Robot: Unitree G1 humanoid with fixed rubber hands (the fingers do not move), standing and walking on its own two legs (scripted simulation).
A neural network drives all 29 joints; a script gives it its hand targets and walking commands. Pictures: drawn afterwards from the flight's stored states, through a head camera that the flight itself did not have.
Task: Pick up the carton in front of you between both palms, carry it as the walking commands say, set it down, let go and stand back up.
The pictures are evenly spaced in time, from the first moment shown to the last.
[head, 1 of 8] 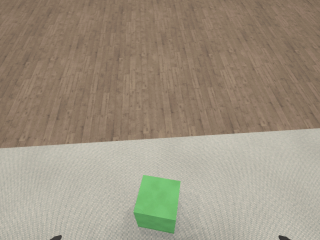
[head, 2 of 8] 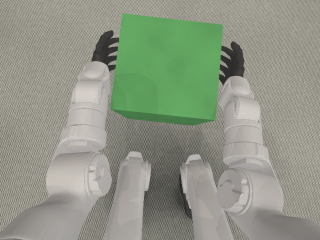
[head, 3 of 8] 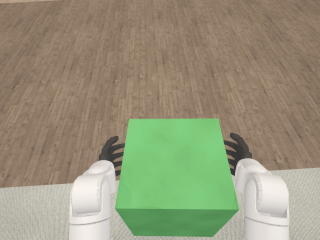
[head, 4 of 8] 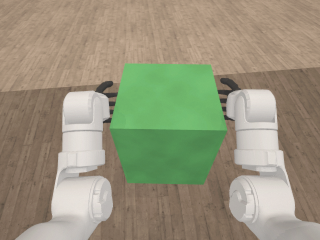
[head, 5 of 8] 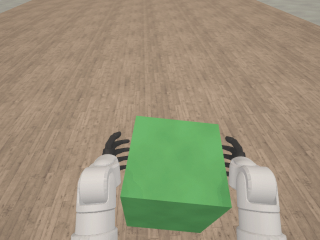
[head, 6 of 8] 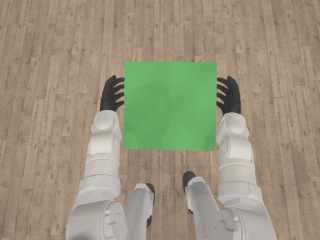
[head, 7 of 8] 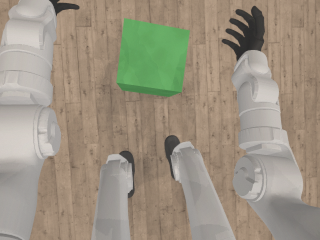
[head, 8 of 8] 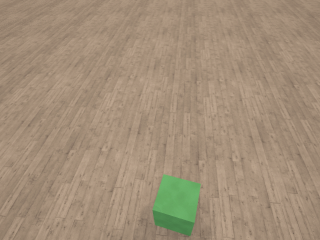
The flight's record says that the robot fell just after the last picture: no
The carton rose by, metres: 1.21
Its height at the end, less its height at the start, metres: +0.47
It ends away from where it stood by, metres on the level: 4.98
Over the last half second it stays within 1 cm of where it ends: yes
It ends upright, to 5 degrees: yes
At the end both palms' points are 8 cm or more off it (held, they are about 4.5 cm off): yes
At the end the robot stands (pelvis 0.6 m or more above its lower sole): yes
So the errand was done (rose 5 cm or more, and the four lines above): yes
